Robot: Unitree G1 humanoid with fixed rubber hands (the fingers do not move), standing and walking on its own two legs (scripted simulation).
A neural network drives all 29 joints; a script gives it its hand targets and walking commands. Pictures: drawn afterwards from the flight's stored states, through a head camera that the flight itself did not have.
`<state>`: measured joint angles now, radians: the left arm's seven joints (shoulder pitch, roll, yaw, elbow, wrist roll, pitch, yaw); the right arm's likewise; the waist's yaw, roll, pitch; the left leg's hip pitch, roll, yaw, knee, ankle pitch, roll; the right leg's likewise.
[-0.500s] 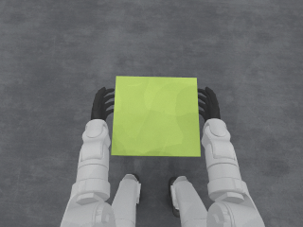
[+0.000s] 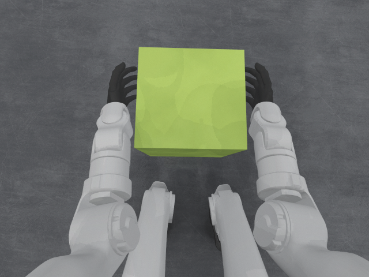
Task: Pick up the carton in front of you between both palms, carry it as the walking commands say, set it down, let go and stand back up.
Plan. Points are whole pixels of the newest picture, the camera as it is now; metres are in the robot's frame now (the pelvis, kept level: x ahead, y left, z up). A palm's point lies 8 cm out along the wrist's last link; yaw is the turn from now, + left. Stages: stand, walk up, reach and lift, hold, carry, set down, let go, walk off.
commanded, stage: set down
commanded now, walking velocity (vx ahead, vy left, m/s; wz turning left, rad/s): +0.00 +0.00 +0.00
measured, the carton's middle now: (188, 113) +0.45 +0.02 -0.16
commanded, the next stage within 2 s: none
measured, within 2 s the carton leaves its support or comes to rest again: rests again in 1.92 s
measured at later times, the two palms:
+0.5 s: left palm (132, 111) +0.48 +0.18 -0.24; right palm (237, 112) +0.48 -0.12 -0.24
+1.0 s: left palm (138, 113) +0.49 +0.18 -0.33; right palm (230, 115) +0.50 -0.12 -0.33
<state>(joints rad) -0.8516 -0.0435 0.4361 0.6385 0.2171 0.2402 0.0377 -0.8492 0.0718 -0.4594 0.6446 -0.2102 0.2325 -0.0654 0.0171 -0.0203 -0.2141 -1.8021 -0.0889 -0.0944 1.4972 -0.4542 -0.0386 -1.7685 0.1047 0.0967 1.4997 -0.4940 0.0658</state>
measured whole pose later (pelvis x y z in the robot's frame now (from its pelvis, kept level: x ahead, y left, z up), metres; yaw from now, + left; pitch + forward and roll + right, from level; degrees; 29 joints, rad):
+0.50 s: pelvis -0.02 +0.00 -0.11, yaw -1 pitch +47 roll -2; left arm -1.12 0.09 0.40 0.78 0.14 0.21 0.06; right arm -1.10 -0.03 -0.41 0.76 -0.12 0.20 -0.13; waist 0.03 -0.03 -0.05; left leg -2.19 -0.12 -0.10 1.88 -0.51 -0.07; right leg -2.16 0.16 0.09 1.88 -0.56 0.09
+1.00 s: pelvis -0.02 -0.01 -0.18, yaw -1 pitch +42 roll -1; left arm -1.27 0.19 0.32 0.94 0.03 0.16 0.09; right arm -1.25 -0.13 -0.27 0.91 0.01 0.16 -0.19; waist 0.05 -0.03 0.15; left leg -2.29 -0.11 -0.08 2.12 -0.58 -0.08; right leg -2.26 0.18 0.08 2.13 -0.61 0.11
